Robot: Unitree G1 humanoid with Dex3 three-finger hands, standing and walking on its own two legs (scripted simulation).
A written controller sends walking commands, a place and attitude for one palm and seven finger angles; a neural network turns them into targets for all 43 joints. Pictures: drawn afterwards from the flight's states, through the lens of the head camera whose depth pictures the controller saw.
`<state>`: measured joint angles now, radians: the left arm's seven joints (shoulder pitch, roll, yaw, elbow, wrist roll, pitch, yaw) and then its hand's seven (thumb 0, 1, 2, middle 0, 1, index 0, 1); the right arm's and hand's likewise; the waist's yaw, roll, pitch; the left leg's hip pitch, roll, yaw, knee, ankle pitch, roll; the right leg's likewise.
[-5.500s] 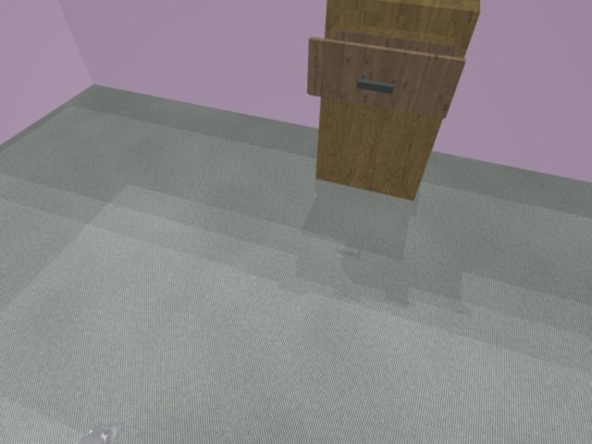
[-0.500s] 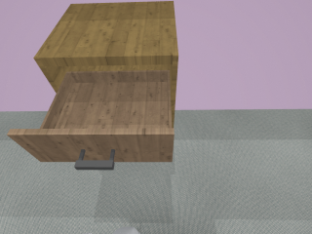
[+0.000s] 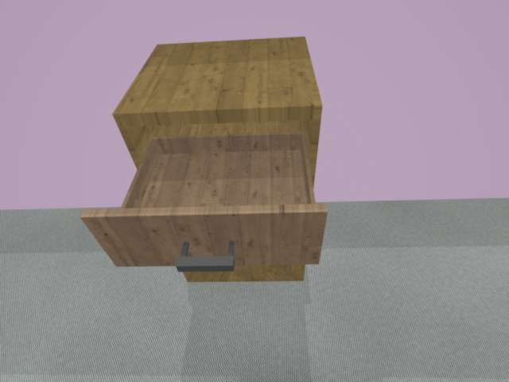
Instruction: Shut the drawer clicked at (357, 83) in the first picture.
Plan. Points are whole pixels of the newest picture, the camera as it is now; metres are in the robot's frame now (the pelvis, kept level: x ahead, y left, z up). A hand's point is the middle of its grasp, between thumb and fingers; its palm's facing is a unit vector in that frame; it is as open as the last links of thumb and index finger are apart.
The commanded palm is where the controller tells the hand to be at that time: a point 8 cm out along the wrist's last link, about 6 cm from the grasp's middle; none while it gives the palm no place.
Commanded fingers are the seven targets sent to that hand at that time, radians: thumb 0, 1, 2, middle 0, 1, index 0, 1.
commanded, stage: come to a stop and stand still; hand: left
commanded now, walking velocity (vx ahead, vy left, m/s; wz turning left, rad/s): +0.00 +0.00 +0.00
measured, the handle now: (207, 255) +0.36 +0.13 -0.04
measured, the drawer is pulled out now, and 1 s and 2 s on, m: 0.29 0.29 0.29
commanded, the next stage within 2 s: look again from close up in 0.12 s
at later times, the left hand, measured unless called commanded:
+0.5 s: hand out of the picture +0.05 +0.16 -0.16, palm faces +0.01 -0.97 -0.23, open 7.3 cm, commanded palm none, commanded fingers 0.00 0.90 0.90 -0.20 -0.30 -0.20 -0.30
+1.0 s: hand (184, 327) +0.22 +0.14 -0.03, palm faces +0.28 -0.95 -0.13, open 7.1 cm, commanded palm +0.13 +0.19 -0.05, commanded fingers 0.00 0.90 0.90 -0.38 -0.50 -0.38 -0.50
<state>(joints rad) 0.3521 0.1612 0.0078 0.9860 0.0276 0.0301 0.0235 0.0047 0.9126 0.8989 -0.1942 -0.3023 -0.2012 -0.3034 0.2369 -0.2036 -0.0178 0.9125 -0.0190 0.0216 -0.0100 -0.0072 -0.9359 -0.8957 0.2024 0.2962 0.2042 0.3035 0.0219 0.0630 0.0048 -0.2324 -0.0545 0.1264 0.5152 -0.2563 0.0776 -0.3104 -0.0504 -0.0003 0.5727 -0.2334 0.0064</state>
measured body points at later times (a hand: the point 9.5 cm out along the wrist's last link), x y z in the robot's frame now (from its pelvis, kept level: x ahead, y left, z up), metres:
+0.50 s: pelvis +0.03 -0.02 +0.01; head +0.04 -0.04 +0.46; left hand +0.05 +0.21 -0.14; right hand +0.02 -0.23 -0.16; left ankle +0.02 +0.07 -0.73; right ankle +0.05 -0.13 -0.73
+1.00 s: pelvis +0.05 -0.04 +0.00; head +0.05 -0.07 +0.45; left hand +0.20 +0.19 -0.02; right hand +0.14 -0.29 -0.13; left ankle +0.02 +0.07 -0.73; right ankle +0.05 -0.13 -0.73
